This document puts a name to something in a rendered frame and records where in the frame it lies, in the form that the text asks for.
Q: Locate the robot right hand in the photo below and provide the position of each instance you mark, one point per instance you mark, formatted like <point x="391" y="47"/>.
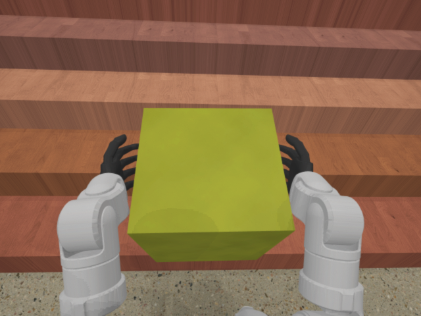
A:
<point x="300" y="159"/>

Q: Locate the carton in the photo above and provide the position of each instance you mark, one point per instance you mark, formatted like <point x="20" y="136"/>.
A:
<point x="209" y="185"/>

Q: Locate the robot right forearm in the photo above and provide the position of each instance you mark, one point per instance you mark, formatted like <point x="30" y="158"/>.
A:
<point x="333" y="234"/>

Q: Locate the robot right shin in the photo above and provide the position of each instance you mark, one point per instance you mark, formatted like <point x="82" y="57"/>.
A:
<point x="245" y="307"/>

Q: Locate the robot left hand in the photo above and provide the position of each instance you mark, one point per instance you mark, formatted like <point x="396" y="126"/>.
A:
<point x="113" y="164"/>

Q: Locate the robot left forearm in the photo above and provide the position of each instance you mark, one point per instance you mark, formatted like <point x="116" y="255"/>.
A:
<point x="87" y="229"/>

